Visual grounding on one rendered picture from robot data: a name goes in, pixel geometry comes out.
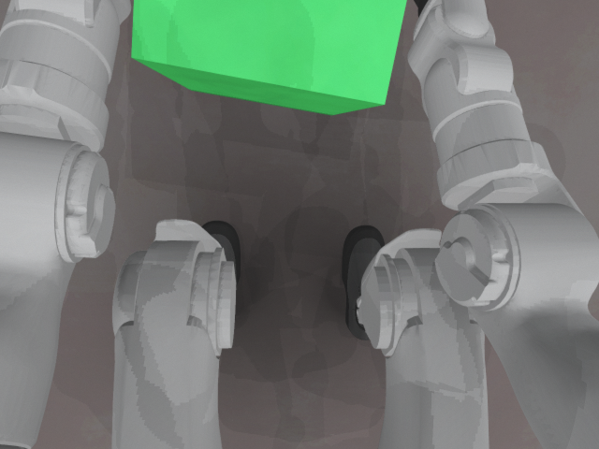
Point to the left robot shin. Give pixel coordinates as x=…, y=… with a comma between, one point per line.
x=126, y=287

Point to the carton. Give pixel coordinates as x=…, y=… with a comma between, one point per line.
x=323, y=56

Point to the right robot forearm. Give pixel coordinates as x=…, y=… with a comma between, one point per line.
x=483, y=145

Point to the robot right upper arm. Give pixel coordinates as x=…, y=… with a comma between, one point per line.
x=526, y=272

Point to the robot left upper arm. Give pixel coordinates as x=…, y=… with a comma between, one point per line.
x=56, y=207

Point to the robot right thigh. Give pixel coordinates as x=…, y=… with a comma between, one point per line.
x=436, y=396

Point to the left robot forearm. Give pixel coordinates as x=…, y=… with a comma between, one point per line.
x=56, y=62

